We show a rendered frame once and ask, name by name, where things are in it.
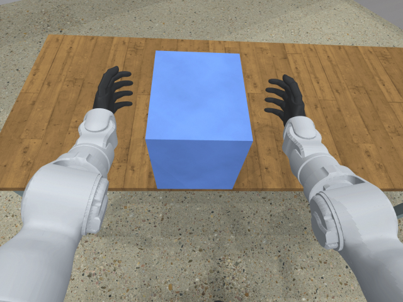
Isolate carton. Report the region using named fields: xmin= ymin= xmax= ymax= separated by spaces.
xmin=145 ymin=50 xmax=253 ymax=189

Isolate table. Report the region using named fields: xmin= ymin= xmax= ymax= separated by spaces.
xmin=0 ymin=34 xmax=403 ymax=219

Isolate left robot forearm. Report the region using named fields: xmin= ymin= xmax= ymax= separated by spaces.
xmin=21 ymin=108 xmax=118 ymax=222

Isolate left robot upper arm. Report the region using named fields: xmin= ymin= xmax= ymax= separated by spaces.
xmin=0 ymin=164 xmax=109 ymax=302

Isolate robot right hand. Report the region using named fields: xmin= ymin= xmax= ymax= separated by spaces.
xmin=264 ymin=74 xmax=306 ymax=127

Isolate right robot upper arm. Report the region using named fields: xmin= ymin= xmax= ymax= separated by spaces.
xmin=310 ymin=182 xmax=403 ymax=302

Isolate robot left hand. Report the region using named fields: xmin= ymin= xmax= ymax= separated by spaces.
xmin=93 ymin=66 xmax=133 ymax=114

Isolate right robot forearm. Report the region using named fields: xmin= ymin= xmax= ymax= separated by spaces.
xmin=282 ymin=116 xmax=398 ymax=234

